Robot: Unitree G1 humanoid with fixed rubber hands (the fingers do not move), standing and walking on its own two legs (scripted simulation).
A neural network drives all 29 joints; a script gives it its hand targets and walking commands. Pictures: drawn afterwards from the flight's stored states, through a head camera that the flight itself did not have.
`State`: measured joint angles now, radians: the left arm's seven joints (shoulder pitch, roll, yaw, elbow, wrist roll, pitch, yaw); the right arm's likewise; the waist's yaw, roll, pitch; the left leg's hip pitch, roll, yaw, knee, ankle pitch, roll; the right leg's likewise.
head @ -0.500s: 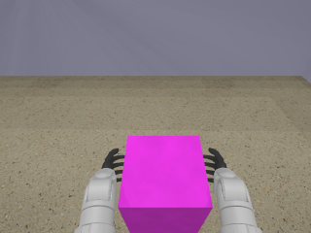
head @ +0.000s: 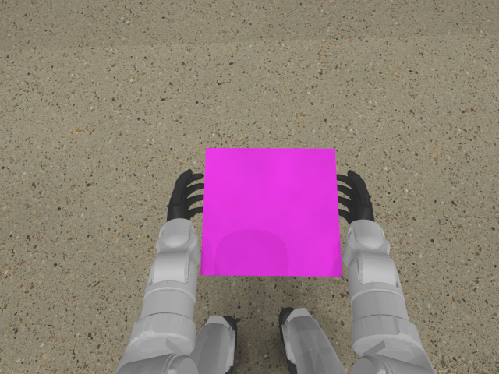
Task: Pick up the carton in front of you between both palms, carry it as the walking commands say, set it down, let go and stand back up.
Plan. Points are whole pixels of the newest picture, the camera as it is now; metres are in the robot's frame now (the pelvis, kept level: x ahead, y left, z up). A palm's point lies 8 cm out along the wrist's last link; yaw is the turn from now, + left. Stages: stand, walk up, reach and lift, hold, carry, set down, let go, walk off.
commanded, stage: set down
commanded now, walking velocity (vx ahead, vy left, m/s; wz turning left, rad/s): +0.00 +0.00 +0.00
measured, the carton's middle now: (267, 218) +0.39 -0.03 -0.17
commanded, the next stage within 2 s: none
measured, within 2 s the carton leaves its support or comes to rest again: rests again in 1.84 s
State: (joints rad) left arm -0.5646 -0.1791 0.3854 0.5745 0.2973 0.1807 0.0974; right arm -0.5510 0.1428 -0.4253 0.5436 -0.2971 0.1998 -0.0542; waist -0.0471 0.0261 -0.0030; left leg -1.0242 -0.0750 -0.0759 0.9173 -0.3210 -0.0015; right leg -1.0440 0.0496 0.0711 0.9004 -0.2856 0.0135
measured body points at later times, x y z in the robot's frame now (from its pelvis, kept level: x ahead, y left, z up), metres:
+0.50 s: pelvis -0.02 +0.00 -0.13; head +0.23 -0.01 +0.25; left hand +0.44 +0.10 -0.22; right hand +0.42 -0.20 -0.22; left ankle +0.05 +0.11 -0.67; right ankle +0.07 -0.12 -0.67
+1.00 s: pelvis -0.05 +0.00 -0.25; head +0.27 -0.03 +0.07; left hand +0.49 +0.08 -0.37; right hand +0.45 -0.22 -0.37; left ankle +0.05 +0.12 -0.67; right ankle +0.07 -0.12 -0.67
